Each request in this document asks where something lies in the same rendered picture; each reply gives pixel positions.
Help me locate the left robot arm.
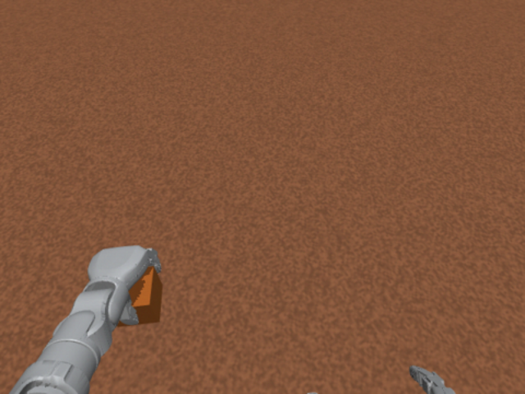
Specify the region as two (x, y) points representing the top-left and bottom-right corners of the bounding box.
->
(9, 277), (129, 394)

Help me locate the cube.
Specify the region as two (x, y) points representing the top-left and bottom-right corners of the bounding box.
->
(117, 266), (162, 327)

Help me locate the right robot hand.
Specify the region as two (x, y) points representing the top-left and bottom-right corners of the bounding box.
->
(409, 365), (455, 394)

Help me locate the left robot hand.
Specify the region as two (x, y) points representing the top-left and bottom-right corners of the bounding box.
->
(88, 245), (161, 325)

